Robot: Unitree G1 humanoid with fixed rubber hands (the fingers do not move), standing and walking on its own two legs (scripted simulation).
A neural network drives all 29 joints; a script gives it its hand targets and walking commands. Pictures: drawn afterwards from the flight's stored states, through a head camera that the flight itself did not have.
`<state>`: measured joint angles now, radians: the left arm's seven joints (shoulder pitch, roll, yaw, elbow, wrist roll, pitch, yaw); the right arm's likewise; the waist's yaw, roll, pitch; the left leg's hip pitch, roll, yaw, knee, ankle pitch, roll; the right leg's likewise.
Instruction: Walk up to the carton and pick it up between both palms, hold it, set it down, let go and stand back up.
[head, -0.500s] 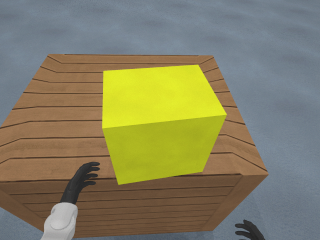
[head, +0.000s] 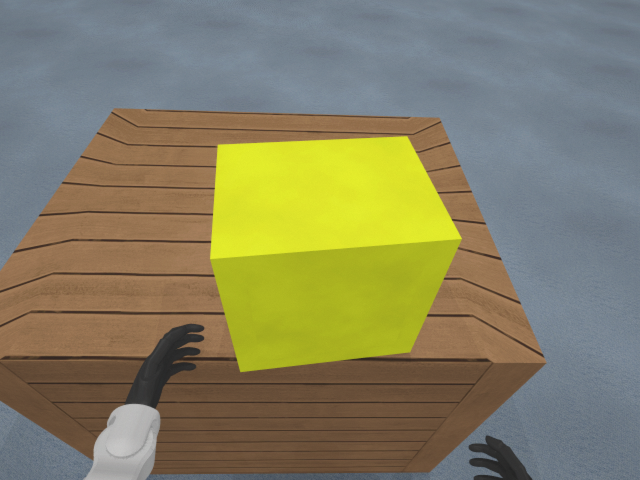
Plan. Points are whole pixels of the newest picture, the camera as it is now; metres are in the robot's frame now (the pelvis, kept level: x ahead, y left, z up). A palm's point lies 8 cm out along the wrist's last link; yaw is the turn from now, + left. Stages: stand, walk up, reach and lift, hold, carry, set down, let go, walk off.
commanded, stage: stand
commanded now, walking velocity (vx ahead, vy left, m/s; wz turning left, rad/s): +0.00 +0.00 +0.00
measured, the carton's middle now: (321, 257) +0.39 -0.01 +0.07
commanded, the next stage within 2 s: none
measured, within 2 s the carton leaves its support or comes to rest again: neither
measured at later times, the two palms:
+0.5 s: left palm (151, 390) +0.24 +0.20 +0.00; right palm out of the picture +0.11 -0.25 -0.08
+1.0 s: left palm (151, 390) +0.23 +0.20 +0.00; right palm out of the picture +0.12 -0.25 -0.08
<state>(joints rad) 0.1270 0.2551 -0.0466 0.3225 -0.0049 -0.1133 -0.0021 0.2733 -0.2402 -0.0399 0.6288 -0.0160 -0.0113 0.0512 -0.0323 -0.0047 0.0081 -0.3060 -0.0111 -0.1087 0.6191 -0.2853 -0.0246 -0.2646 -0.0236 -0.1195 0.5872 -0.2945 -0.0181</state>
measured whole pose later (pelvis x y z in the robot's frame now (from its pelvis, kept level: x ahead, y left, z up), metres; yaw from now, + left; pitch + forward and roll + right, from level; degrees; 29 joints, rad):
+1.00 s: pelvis +0.00 +0.00 +0.00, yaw +4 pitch -2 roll -1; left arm 0.09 0.23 -0.06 0.34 -0.01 -0.09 0.00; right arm 0.29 -0.24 -0.03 0.63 -0.01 -0.01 0.04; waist -0.04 -0.01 0.00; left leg -0.31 -0.03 -0.17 0.63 -0.29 -0.03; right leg -0.24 -0.04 -0.18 0.59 -0.31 -0.02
